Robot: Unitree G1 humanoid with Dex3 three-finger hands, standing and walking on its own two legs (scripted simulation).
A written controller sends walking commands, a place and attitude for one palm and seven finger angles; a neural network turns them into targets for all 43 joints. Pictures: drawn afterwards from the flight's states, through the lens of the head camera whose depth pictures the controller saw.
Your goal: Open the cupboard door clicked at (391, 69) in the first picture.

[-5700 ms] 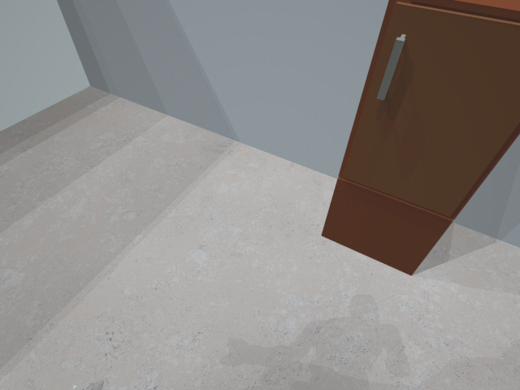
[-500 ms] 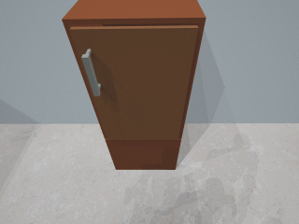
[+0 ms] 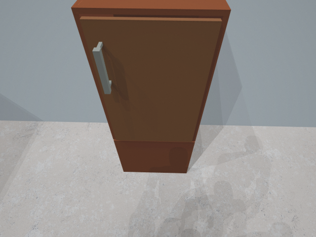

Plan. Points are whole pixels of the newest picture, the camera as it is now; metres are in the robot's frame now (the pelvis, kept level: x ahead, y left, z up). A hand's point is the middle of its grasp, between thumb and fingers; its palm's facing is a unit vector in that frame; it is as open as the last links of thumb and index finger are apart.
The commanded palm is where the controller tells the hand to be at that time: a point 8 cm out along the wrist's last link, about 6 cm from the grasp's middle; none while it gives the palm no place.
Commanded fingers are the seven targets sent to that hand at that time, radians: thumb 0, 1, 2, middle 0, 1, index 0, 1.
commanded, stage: look again from close up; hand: left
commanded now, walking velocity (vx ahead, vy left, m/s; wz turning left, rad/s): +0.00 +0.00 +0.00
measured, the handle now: (104, 69) +0.57 +0.21 +0.11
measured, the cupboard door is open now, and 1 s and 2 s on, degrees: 0 0 0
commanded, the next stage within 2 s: raise the hand with hooked fingers in 0.34 s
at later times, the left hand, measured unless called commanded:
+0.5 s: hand out of the picture +0.04 +0.21 -0.15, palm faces +0.10 -0.97 -0.21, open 7.3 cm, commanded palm +0.10 +0.25 -0.06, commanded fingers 0.00 0.81 0.86 -0.21 -0.36 -0.21 -0.36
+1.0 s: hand out of the picture +0.13 +0.22 +0.00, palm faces +0.22 -0.97 -0.07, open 9.4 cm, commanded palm +0.13 +0.27 +0.00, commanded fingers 0.00 0.22 0.61 -0.25 -0.74 -0.25 -0.74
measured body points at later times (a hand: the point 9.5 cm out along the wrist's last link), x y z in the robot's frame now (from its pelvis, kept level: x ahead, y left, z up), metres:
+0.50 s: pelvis +0.00 +0.03 +0.00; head +0.02 +0.03 +0.45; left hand +0.04 +0.26 -0.14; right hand -0.01 -0.19 -0.15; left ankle -0.02 +0.11 -0.73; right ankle -0.03 -0.10 -0.73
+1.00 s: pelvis -0.04 -0.02 -0.06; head -0.01 +0.01 +0.38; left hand +0.11 +0.27 +0.00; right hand +0.21 -0.24 -0.09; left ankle -0.02 +0.11 -0.73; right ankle -0.03 -0.10 -0.73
